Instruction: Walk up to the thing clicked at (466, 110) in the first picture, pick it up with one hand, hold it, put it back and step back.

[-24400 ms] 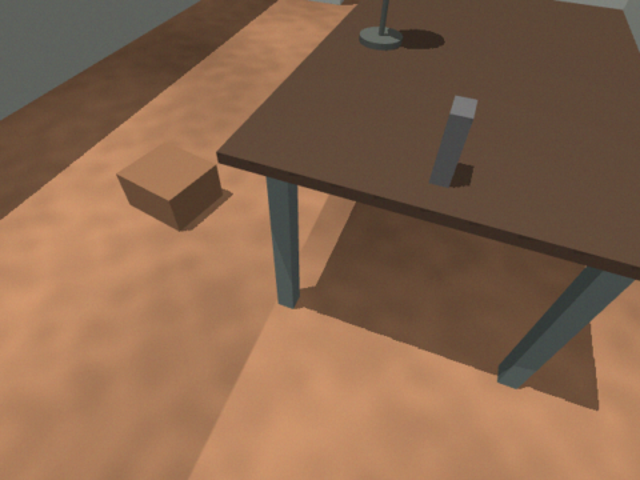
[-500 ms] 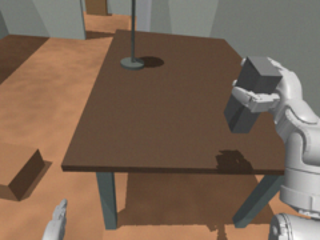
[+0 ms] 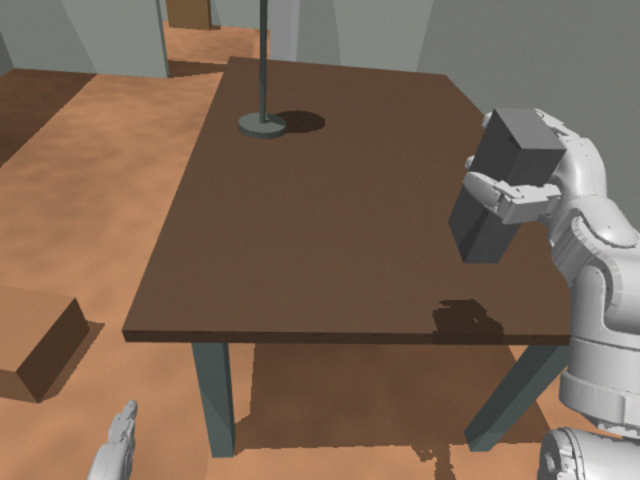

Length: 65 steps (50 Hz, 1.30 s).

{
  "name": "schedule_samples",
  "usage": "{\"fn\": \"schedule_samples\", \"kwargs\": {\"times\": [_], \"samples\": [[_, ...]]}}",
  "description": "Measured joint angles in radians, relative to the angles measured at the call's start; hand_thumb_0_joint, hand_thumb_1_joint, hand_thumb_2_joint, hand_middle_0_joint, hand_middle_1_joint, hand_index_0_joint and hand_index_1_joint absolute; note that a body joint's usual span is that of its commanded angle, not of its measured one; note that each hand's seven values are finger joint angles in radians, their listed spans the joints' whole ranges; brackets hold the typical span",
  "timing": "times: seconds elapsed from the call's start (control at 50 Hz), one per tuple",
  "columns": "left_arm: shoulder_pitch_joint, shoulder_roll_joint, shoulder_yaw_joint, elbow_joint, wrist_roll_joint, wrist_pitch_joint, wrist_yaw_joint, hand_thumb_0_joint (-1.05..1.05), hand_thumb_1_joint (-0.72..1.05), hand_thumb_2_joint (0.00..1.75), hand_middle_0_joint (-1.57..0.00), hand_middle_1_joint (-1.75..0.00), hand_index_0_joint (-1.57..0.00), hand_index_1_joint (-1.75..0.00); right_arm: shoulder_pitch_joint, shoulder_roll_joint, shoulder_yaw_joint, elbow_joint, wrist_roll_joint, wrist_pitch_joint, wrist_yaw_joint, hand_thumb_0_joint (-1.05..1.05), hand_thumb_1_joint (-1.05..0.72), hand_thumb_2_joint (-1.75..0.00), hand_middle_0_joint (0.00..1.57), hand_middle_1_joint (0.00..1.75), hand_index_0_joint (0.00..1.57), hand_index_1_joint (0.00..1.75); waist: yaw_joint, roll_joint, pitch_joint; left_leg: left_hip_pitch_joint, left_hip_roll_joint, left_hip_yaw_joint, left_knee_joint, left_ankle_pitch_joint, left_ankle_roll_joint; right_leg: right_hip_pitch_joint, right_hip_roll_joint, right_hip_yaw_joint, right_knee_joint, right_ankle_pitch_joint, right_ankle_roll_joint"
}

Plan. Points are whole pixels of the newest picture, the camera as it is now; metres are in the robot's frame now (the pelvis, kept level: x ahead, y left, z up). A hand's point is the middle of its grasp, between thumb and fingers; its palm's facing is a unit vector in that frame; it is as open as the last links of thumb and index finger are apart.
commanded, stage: crouch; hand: right
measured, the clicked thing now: (496, 192) +0.35 -0.18 +0.26
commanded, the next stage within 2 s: lower in 1.18 s
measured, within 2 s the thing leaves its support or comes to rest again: neither
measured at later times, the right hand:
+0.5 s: hand (472, 196) +0.40 -0.18 +0.22, palm faces +0.16 +0.99 +0.00, open 10.2 cm
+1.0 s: hand (454, 197) +0.46 -0.19 +0.18, palm faces +0.13 +0.99 -0.01, open 10.2 cm
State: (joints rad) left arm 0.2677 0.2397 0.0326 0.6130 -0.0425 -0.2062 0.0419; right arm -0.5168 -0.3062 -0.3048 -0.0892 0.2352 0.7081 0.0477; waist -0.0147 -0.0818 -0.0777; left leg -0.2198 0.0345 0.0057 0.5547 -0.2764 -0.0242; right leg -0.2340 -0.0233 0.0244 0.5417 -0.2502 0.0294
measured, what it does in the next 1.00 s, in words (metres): stands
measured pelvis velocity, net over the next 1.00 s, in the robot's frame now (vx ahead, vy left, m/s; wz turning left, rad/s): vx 0.00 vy -0.01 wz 0.04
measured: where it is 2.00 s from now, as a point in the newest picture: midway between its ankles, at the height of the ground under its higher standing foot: outside the picture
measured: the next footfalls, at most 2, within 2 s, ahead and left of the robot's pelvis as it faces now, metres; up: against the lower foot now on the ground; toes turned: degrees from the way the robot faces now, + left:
none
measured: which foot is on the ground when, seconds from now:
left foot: down 0.00-1.00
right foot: down 0.00-1.00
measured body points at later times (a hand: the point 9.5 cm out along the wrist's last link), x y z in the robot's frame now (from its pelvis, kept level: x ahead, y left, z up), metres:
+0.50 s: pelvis -0.01 +0.00 +0.00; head -0.03 +0.02 +0.45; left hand +0.15 +0.25 -0.07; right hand +0.38 -0.23 +0.22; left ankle +0.02 +0.13 -0.73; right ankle +0.03 -0.14 -0.73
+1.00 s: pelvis +0.00 -0.01 +0.00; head +0.01 +0.00 +0.45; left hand +0.14 +0.25 -0.07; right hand +0.45 -0.24 +0.18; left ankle +0.02 +0.13 -0.73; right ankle +0.03 -0.14 -0.73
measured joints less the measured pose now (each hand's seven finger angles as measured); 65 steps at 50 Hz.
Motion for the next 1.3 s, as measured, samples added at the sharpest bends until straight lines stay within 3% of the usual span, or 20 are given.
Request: {"fn": "schedule_samples", "kwargs": {"times": [0.24,0.36,0.48,0.66,0.88,1.08,1.3], "samples": [[-0.005,-0.001,0.019,-0.024,0.002,0.007,-0.006,-0.01,-0.57,0.09,-0.05,-0.05,-0.04,-0.06,-0.046,0.005,-0.001,0.087,0.010,0.029,-0.010,-0.01,0.31,-1.19,0.56,1.03,0.59,1.07,0.009,-0.007,-0.003,0.006,0.004,0.001,-0.007,0.003,-0.003,0.005,0.004,0.000,-0.008,0.004,-0.003],[0.009,0.006,0.015,-0.044,0.002,0.002,0.003,-0.01,-0.57,0.09,-0.05,-0.04,-0.03,-0.06,-0.082,0.004,-0.001,0.208,-0.023,-0.014,-0.038,-0.01,0.32,-1.20,0.56,1.03,0.60,1.06,0.017,0.019,0.012,-0.003,0.001,-0.001,-0.004,0.005,0.000,0.000,0.001,-0.001,-0.010,0.008,-0.001],[0.006,-0.005,0.012,-0.035,0.011,-0.019,0.005,-0.01,-0.57,0.09,-0.04,-0.04,-0.03,-0.05,-0.113,-0.008,0.007,0.361,-0.062,-0.111,-0.047,-0.01,0.34,-1.23,0.57,1.02,0.61,1.05,0.032,0.034,0.036,-0.038,-0.006,-0.007,0.003,0.013,0.002,-0.032,-0.006,-0.007,0.000,0.011,0.002],[0.006,-0.019,0.002,-0.005,0.020,-0.047,0.024,-0.01,-0.57,0.09,-0.05,-0.05,-0.04,-0.06,-0.172,-0.024,0.002,0.553,-0.074,-0.318,-0.038,-0.01,0.35,-1.23,0.57,1.02,0.61,1.05,0.049,0.039,0.040,-0.088,-0.013,-0.022,0.019,0.012,0.000,-0.080,-0.013,-0.020,0.024,0.000,0.001],[-0.002,-0.026,0.007,-0.021,0.029,-0.045,0.022,-0.01,-0.57,0.09,-0.05,-0.05,-0.04,-0.06,-0.261,-0.064,-0.020,0.811,-0.109,-0.506,-0.004,-0.01,0.35,-1.24,0.57,1.02,0.61,1.05,0.070,0.053,0.022,-0.131,-0.012,-0.032,0.030,0.007,-0.005,-0.120,-0.012,-0.030,0.036,-0.009,-0.004],[-0.001,-0.027,0.000,-0.037,0.029,-0.026,0.020,-0.01,-0.57,0.09,-0.05,-0.04,-0.04,-0.05,-0.267,-0.082,-0.012,0.878,-0.116,-0.619,0.022,-0.01,0.35,-1.24,0.57,1.02,0.61,1.05,0.077,0.068,0.032,-0.167,-0.014,-0.035,0.028,0.011,-0.008,-0.162,-0.014,-0.033,0.051,-0.015,-0.007],[0.002,-0.036,-0.007,-0.074,0.031,0.014,0.020,-0.01,-0.57,0.09,-0.06,-0.04,-0.04,-0.06,-0.288,-0.092,-0.021,0.956,-0.114,-0.686,0.027,-0.01,0.35,-1.24,0.57,1.02,0.61,1.06,0.089,0.065,0.004,-0.178,-0.016,-0.038,0.026,0.004,-0.012,-0.177,-0.016,-0.036,0.062,-0.030,-0.011]]}}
